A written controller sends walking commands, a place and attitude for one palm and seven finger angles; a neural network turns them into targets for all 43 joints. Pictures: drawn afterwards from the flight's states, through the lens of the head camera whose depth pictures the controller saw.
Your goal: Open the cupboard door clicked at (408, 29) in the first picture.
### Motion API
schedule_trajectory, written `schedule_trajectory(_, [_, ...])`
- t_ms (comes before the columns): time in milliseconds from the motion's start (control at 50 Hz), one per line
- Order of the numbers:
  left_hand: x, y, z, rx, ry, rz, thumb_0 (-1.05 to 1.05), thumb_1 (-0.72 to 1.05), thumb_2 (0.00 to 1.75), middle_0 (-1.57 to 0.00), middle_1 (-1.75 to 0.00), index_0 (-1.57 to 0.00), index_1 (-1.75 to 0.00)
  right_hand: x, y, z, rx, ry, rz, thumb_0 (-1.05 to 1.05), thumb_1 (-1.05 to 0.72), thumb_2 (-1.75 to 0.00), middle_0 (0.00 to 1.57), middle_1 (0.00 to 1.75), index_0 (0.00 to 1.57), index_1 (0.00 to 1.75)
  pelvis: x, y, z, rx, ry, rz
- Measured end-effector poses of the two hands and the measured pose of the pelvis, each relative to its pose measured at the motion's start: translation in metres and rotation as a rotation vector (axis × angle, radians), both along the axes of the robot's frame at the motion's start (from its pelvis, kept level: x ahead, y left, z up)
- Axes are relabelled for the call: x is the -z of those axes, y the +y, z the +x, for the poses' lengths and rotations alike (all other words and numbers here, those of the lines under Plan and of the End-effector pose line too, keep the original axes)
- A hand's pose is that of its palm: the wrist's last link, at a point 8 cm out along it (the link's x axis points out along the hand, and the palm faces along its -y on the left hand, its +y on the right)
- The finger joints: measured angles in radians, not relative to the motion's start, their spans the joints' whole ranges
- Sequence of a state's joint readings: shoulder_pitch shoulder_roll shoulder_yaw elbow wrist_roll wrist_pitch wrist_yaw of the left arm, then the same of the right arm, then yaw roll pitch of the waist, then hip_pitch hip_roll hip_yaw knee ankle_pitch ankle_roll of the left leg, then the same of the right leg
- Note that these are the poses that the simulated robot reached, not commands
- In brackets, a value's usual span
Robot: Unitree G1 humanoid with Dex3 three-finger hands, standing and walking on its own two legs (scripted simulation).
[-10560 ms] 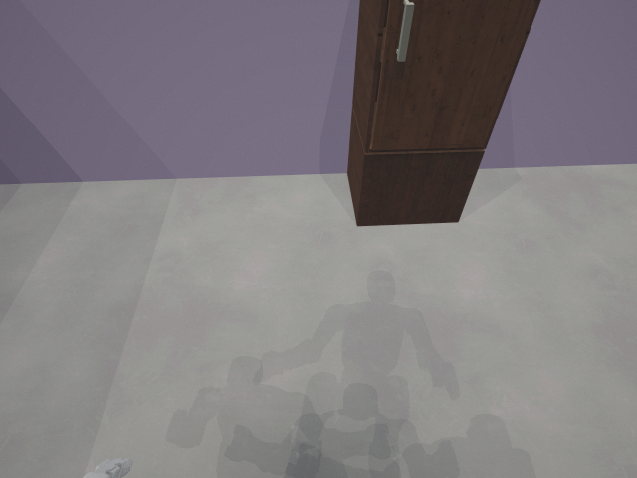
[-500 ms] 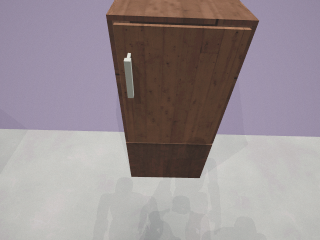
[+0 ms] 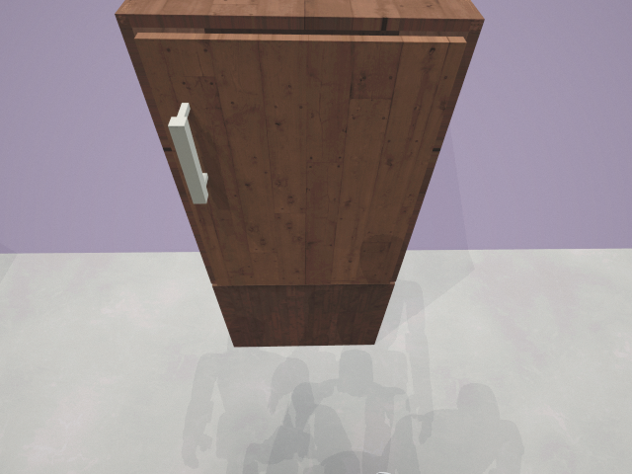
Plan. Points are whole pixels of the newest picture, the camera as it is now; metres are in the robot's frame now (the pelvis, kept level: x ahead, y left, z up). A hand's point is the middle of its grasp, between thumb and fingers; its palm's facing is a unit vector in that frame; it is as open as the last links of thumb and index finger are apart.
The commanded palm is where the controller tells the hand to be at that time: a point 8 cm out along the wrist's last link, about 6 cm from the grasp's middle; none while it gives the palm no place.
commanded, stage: come to a stop and stand still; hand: left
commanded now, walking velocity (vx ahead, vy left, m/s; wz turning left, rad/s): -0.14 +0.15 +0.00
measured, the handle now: (192, 155) +0.55 +0.22 +0.09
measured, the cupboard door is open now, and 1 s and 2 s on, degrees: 0 0 0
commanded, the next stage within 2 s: none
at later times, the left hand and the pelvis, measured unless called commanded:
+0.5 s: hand out of the picture +0.03 +0.17 -0.18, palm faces +0.10 -0.98 -0.19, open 7.3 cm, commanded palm none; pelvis +0.00 -0.01 -0.01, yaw +2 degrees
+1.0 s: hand out of the picture -0.02 +0.16 -0.16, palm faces +0.03 -0.97 -0.24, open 7.4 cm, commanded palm none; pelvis -0.02 -0.01 +0.00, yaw +1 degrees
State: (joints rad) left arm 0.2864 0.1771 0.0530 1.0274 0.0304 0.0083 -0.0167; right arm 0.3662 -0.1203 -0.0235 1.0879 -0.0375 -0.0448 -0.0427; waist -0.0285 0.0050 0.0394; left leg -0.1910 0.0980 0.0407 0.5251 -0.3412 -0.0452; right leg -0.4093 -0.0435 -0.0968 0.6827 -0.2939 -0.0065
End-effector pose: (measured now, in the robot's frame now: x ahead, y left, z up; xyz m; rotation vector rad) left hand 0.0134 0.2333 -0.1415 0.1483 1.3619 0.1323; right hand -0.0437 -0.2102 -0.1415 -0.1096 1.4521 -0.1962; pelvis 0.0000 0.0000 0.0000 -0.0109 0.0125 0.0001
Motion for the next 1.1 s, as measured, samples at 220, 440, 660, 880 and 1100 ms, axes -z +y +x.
schedule_trajectory(220, [-0.005, -0.032, 0.047, -0.044, -0.116, 0.047, 0.01, 0.93, 0.90, -0.19, -0.30, -0.20, -0.30, 0.005, -0.051, 0.069, -0.062, -0.036, -0.017, 0.01, -0.91, -0.90, 0.20, 0.30, 0.20, 0.29, 0.001, -0.030, 0.022, -0.041, -0.017, 0.026])
schedule_trajectory(440, [0.014, -0.015, 0.023, -0.093, -0.075, 0.005, 0.00, 0.92, 0.90, -0.20, -0.30, -0.20, -0.30, -0.012, -0.027, 0.136, -0.144, -0.263, -0.043, 0.00, -0.91, -0.90, 0.20, 0.30, 0.20, 0.29, 0.006, -0.015, 0.009, -0.035, -0.045, 0.024])
schedule_trajectory(660, [0.000, 0.005, -0.024, -0.045, -0.031, 0.087, 0.00, 0.91, 0.90, -0.20, -0.30, -0.20, -0.30, 0.011, -0.006, 0.130, -0.107, -0.379, 0.042, 0.00, -0.92, -0.90, 0.20, 0.30, 0.20, 0.29, 0.015, 0.003, -0.007, -0.021, -0.061, 0.013])
schedule_trajectory(880, [-0.016, -0.005, -0.041, -0.032, -0.036, 0.098, 0.00, 0.91, 0.90, -0.20, -0.30, -0.20, -0.30, 0.014, -0.031, 0.063, -0.081, -0.233, 0.032, 0.00, -0.93, -0.90, 0.20, 0.30, 0.20, 0.29, 0.005, -0.007, -0.020, -0.021, -0.045, 0.023])
schedule_trajectory(1100, [-0.009, -0.034, -0.035, -0.016, -0.026, 0.037, 0.01, 0.92, 0.90, -0.20, -0.30, -0.20, -0.30, 0.011, -0.037, 0.004, -0.045, -0.076, 0.030, 0.01, -0.91, -0.90, 0.20, 0.30, 0.20, 0.29, 0.001, -0.020, -0.022, -0.025, -0.037, 0.022])
